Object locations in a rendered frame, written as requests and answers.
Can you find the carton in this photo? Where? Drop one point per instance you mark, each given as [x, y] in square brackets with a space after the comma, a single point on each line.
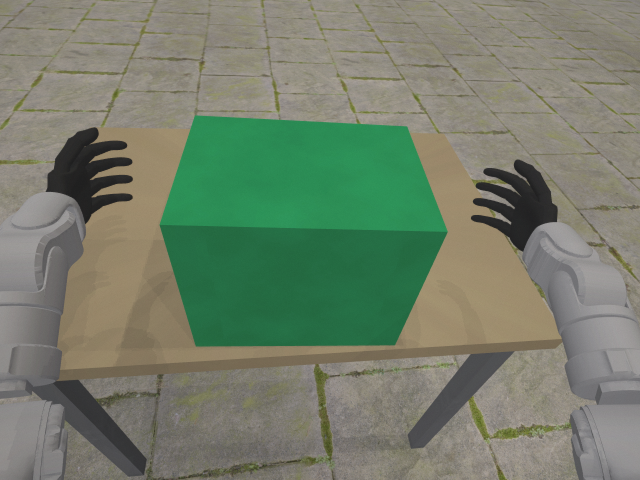
[299, 233]

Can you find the robot right forearm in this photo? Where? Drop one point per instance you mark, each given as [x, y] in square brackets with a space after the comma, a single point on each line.
[593, 315]

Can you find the robot right hand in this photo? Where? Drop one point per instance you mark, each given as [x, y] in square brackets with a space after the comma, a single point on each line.
[533, 208]

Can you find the table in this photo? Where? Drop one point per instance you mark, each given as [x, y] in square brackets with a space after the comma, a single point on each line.
[123, 313]

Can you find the right robot upper arm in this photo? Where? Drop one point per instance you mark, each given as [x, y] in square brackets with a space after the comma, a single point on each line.
[606, 442]

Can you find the left robot upper arm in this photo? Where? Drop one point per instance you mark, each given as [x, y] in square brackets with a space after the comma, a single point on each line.
[33, 441]

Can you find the robot left hand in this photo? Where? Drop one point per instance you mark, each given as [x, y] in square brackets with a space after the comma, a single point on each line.
[72, 172]

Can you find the robot left forearm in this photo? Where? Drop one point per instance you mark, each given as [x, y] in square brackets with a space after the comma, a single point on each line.
[38, 245]

